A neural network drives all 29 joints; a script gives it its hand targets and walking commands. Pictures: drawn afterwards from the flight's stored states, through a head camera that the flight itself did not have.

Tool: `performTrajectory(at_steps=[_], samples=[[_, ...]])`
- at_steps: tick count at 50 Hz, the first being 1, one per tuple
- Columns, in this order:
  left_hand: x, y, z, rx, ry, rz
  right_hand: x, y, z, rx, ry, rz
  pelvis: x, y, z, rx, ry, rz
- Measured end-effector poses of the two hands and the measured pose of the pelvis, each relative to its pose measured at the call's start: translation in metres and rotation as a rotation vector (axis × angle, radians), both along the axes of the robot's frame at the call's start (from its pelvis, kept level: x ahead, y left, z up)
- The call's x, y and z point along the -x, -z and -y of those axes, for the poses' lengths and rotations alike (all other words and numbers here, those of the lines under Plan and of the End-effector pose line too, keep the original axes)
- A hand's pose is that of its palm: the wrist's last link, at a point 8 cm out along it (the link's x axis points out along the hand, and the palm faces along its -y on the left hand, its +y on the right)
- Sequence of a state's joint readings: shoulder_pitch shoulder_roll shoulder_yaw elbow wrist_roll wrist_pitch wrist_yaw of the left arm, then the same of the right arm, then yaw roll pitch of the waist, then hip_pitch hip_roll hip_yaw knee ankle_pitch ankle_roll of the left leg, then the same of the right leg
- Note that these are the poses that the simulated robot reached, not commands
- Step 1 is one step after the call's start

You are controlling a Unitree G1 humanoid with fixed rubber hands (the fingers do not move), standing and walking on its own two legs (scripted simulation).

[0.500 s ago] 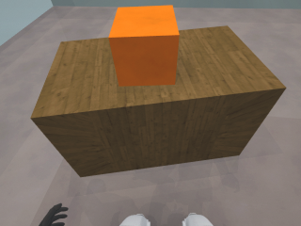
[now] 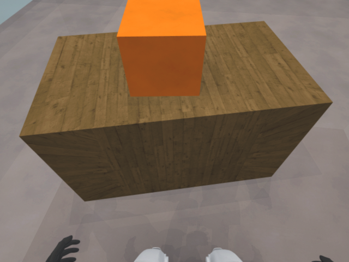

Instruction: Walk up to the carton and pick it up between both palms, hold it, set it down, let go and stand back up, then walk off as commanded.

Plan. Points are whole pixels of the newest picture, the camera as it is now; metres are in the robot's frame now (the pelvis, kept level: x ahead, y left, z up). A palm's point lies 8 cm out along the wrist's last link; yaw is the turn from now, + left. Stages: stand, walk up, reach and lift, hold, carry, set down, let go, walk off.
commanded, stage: stand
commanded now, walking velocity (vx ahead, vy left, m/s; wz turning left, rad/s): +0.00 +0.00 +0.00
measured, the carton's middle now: (164, 45) +0.85 +0.07 +0.02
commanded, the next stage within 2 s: none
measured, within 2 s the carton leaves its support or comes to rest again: neither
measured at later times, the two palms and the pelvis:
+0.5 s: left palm out of the picture +0.13 +0.30 -0.08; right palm out of the picture +0.10 -0.32 -0.08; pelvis +0.00 +0.00 +0.00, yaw +0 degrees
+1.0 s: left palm out of the picture +0.13 +0.30 -0.08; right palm out of the picture +0.10 -0.31 -0.08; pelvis +0.00 +0.00 +0.00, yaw +0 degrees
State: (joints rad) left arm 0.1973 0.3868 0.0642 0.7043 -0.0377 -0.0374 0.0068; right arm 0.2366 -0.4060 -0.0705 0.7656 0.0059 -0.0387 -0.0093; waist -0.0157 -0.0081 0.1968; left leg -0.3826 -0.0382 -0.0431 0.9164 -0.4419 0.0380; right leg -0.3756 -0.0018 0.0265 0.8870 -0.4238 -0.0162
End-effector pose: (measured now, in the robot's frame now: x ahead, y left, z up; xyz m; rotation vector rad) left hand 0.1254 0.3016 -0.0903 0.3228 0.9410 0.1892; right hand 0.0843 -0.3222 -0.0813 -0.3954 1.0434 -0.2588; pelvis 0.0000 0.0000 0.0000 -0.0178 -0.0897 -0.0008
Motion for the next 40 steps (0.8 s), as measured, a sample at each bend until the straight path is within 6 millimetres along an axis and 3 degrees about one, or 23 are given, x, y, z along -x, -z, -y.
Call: performTrajectory(at_steps=[11,40], samples=[[-0.002,-0.007,0.0,-0.01,-0.005,0.028,-0.015,-0.001,-0.002,-0.014,-0.02,0.059,0.001,0.0,0.002,0.0,0.0,0.002],[-0.004,-0.009,0.001,-0.006,-0.004,0.04,-0.019,-0.001,-0.007,-0.022,-0.042,0.067,0.0,0.0,0.002,0.0,0.0,0.0]])
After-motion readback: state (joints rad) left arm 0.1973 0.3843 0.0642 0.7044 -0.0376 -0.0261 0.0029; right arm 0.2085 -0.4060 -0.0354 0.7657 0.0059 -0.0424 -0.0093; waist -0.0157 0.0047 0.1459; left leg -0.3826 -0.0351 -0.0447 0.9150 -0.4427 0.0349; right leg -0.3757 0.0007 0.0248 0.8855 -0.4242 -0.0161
